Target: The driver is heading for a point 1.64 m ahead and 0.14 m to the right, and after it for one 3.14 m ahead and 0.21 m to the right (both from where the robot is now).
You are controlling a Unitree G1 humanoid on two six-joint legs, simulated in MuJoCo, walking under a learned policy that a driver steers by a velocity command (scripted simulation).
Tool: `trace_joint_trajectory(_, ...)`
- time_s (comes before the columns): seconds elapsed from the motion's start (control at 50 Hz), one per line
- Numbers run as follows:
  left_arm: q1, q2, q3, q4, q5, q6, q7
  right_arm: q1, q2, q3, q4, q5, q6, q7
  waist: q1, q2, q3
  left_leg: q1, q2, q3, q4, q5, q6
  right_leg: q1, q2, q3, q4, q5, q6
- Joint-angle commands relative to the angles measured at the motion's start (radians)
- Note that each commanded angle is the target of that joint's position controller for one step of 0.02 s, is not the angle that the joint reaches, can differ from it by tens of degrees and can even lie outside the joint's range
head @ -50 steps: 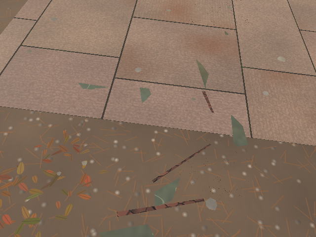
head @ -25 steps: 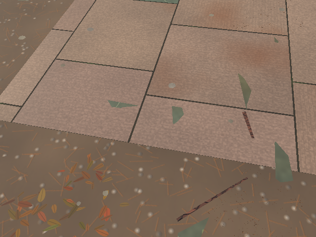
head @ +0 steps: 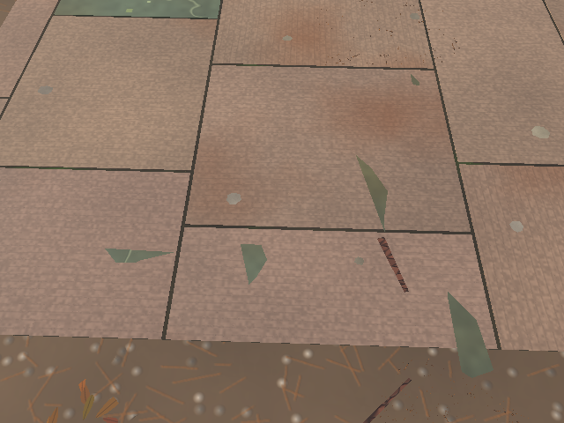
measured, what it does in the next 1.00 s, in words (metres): walks ahead: right foot, then left foot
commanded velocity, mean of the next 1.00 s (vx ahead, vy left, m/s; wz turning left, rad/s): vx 0.04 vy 0.00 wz -0.25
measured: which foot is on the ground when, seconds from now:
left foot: down 0.00-0.20, up 0.22-0.58, down 0.60-1.00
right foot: up 0.00-0.16, down 0.18-1.00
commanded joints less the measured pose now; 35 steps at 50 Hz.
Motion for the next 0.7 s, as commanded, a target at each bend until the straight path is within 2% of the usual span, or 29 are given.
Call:
trace_joint_trajectory(0.02,0.037,0.027,0.003,-0.062,0.006,0.001,-0.021,-0.089,-0.159,-0.035,-0.07,0.007,0.003,-0.027,0.027,0.112,-0.114,-0.03,0.266,-0.022,-0.074,0.549,0.145,0.158,-0.005,-0.027,-0.132,0.154,0.002)
trace_joint_trajectory(0.08,-0.013,0.053,0.014,-0.108,0.008,0.009,-0.041,-0.075,-0.18,-0.043,-0.052,0.025,0.03,-0.033,0.014,0.107,-0.112,0.055,0.303,-0.021,-0.012,0.506,0.131,0.142,0.006,-0.041,-0.208,0.107,-0.02)
trace_joint_trajectory(0.14,0.004,0.078,0.031,-0.135,0.009,0.017,-0.053,-0.094,-0.193,-0.051,-0.051,0.049,0.055,-0.04,0.039,0.117,-0.109,0.091,0.323,-0.023,0.127,0.523,0.094,0.176,0.04,-0.077,-0.276,-0.002,-0.065)
trace_joint_trajectory(0.16,0.06,0.091,0.042,-0.126,0.01,0.013,-0.051,-0.102,-0.185,-0.051,-0.053,0.055,0.062,-0.043,0.072,0.1,-0.131,0.075,0.291,0.003,0.239,0.553,0.061,0.264,0.076,-0.1,-0.357,0.052,-0.091)
trace_joint_trajectory(0.18,0.139,0.157,0.068,-0.114,0.014,0.008,-0.038,-0.044,-0.165,-0.046,-0.042,0.043,0.064,-0.041,0.094,0.009,-0.183,0.019,0.215,0.03,0.425,0.467,-0.003,0.418,0.081,-0.047,-0.442,0.322,-0.134)
trace_joint_trajectory(0.2,0.181,0.273,0.096,-0.126,0.018,0.01,-0.011,-0.031,-0.115,-0.027,-0.075,-0.006,0.058,-0.033,0.074,-0.227,-0.242,-0.238,0.099,0.052,0.744,-0.069,-0.088,0.629,-0.135,0.26,-0.419,0.858,-0.246)
trace_joint_trajectory(0.22,0.154,0.284,0.086,-0.159,0.041,0.006,-0.013,0.006,-0.094,-0.014,-0.097,-0.007,0.055,-0.022,0.039,-0.262,-0.406,-0.445,-0.05,-0.13,0.996,-0.582,-0.122,0.784,-0.309,0.603,-0.469,0.78,-0.47)
trace_joint_trajectory(0.24,0.119,0.22,0.071,-0.18,0.027,0.0,-0.025,-0.04,-0.15,-0.027,-0.084,0.021,0.057,-0.013,0.078,-0.1,-0.407,-0.48,0.004,-0.252,1.042,-0.53,-0.105,0.737,-0.268,0.532,-0.513,0.602,-0.437)
trace_joint_trajectory(0.26,0.061,0.183,0.061,-0.189,0.013,-0.006,-0.024,-0.089,-0.152,-0.03,-0.096,0.038,0.061,-0.014,0.06,-0.055,-0.309,-0.516,0.033,-0.249,1.011,-0.447,-0.089,0.652,-0.216,0.429,-0.525,0.459,-0.376)
trace_joint_trajectory(0.28,0.015,0.151,0.052,-0.192,0.001,-0.002,-0.017,-0.096,-0.146,-0.032,-0.079,0.029,0.068,-0.026,0.039,0.018,-0.243,-0.517,0.066,-0.241,0.942,-0.373,-0.091,0.57,-0.171,0.356,-0.542,0.333,-0.316)
trace_joint_trajectory(0.3,-0.018,0.125,0.043,-0.196,-0.002,0.004,-0.006,-0.104,-0.161,-0.039,-0.078,0.018,0.078,-0.039,0.026,0.0,-0.213,-0.477,0.084,-0.238,0.877,-0.321,-0.097,0.492,-0.143,0.314,-0.56,0.262,-0.287)
trace_joint_trajectory(0.34,-0.03,0.122,0.038,-0.202,0.022,0.012,0.005,-0.072,-0.143,-0.038,-0.066,0.019,0.089,-0.04,0.005,-0.058,-0.212,-0.379,0.068,-0.216,0.833,-0.262,-0.111,0.404,-0.101,0.263,-0.579,0.262,-0.278)
trace_joint_trajectory(0.36,-0.026,0.123,0.038,-0.201,0.026,0.012,0.009,-0.059,-0.129,-0.034,-0.06,0.022,0.09,-0.042,0.004,-0.067,-0.218,-0.36,0.065,-0.211,0.786,-0.252,-0.119,0.399,-0.092,0.243,-0.58,0.278,-0.279)
trace_joint_trajectory(0.42,-0.02,0.129,0.038,-0.19,0.024,0.014,0.02,-0.07,-0.105,-0.023,-0.055,0.022,0.091,-0.048,0.021,-0.071,-0.225,-0.316,0.074,-0.211,0.64,-0.218,-0.136,0.401,-0.086,0.227,-0.582,0.214,-0.275)
trace_joint_trajectory(0.5,-0.033,0.119,0.028,-0.177,0.033,0.022,0.019,-0.083,-0.117,-0.021,-0.048,0.028,0.089,-0.042,0.042,-0.101,-0.193,-0.233,0.076,-0.202,0.494,-0.193,-0.133,0.363,-0.086,0.251,-0.598,0.025,-0.264)
trace_joint_trajectory(0.54,-0.035,0.105,0.019,-0.166,0.03,0.026,0.015,-0.074,-0.114,-0.02,-0.041,0.028,0.081,-0.034,0.04,-0.098,-0.175,-0.189,0.07,-0.193,0.39,-0.179,-0.12,0.364,-0.084,0.268,-0.58,-0.017,-0.25)
trace_joint_trajectory(0.58,-0.043,0.081,0.005,-0.154,0.019,0.031,0.015,-0.023,-0.097,-0.015,-0.015,0.021,0.07,-0.02,0.002,-0.075,-0.16,-0.068,0.052,-0.162,0.165,-0.038,-0.089,0.333,-0.053,0.252,-0.54,-0.039,-0.203)
trace_joint_trajectory(0.6,-0.002,0.059,-0.003,-0.139,0.021,0.028,0.014,-0.013,-0.116,-0.015,-0.012,0.006,0.065,-0.014,0.007,-0.037,-0.158,-0.002,0.095,-0.21,0.102,0.043,-0.063,0.301,-0.02,0.233,-0.512,-0.066,-0.152)
trace_joint_trajectory(0.62,0.035,0.036,-0.009,-0.135,0.036,0.021,0.011,-0.004,-0.184,-0.024,-0.019,-0.011,0.063,-0.015,0.045,0.103,-0.162,0.034,0.231,-0.344,0.079,0.171,-0.012,0.256,0.06,0.151,-0.392,-0.135,-0.098)
trace_joint_trajectory(0.64,0.035,0.021,-0.007,-0.149,0.033,0.017,0.008,-0.065,-0.19,-0.024,-0.008,-0.01,0.063,-0.013,0.097,0.254,-0.128,-0.11,0.286,-0.408,0.052,0.073,0.072,0.299,0.129,0.05,-0.393,-0.178,-0.059)
trace_joint_trajectory(0.66,-0.009,0.056,-0.003,-0.141,0.043,0.016,0.008,-0.122,-0.122,-0.007,-0.03,-0.007,0.056,-0.008,0.076,0.222,-0.108,-0.175,0.249,-0.391,0.024,-0.052,0.064,0.381,0.107,0.054,-0.403,-0.114,-0.041)
trace_joint_trajectory(0.68,-0.045,0.064,0.003,-0.143,0.041,0.018,0.009,-0.112,-0.113,-0.005,-0.021,-0.006,0.049,-0.007,0.058,0.211,-0.104,-0.177,0.204,-0.35,0.032,-0.119,0.022,0.406,0.109,0.055,-0.408,-0.056,-0.044)
trace_joint_trajectory(0.7,-0.054,0.057,0.003,-0.136,0.039,0.027,0.012,-0.095,-0.128,-0.006,-0.012,-0.004,0.041,-0.006,0.048,0.197,-0.103,-0.188,0.178,-0.322,0.038,-0.134,-0.005,0.438,0.1,0.063,-0.41,-0.015,-0.049)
